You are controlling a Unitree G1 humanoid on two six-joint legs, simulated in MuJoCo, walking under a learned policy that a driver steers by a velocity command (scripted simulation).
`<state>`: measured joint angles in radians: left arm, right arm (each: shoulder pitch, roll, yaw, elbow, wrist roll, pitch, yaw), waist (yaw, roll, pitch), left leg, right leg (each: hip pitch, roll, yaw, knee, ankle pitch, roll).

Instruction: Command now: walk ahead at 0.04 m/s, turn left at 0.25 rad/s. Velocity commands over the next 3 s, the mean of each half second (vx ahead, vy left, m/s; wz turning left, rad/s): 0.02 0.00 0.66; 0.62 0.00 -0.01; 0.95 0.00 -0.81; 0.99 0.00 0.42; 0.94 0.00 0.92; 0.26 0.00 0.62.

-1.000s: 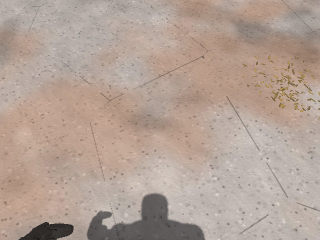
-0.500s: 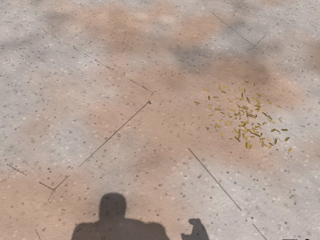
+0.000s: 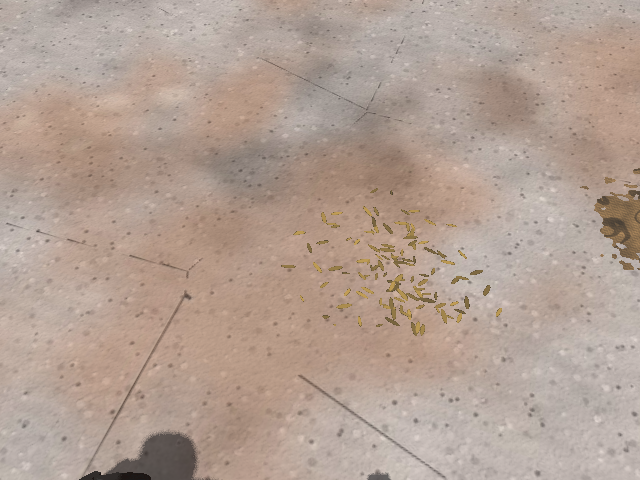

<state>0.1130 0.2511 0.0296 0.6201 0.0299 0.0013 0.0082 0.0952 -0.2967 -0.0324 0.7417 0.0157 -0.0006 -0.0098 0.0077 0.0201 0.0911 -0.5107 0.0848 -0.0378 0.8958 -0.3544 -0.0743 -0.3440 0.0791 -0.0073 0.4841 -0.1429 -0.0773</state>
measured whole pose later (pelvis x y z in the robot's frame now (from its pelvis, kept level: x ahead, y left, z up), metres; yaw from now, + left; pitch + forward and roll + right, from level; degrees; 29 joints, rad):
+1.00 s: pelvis +0.21 +0.14 +0.00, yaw +21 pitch +4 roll +1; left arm 0.55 0.28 0.09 0.89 0.01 -0.04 -0.02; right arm 0.05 -0.28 -0.01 0.56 -0.03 -0.05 0.03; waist 0.14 0.02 -0.01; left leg -0.40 -0.03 -0.04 0.48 -0.24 -0.03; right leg -0.05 0.05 0.30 0.40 -0.41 -0.04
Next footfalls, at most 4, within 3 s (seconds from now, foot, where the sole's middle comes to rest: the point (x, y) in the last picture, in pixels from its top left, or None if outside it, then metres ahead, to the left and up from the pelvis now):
0.16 left None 0.07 0.16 -0.77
0.68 right None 0.17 -0.02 -0.77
1.00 left None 0.25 0.30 -0.77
1.44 right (275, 350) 0.71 0.15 -0.77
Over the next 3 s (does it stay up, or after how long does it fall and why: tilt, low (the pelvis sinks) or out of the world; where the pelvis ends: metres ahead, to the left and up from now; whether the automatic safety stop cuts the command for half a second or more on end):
stays up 1.76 0.35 0.00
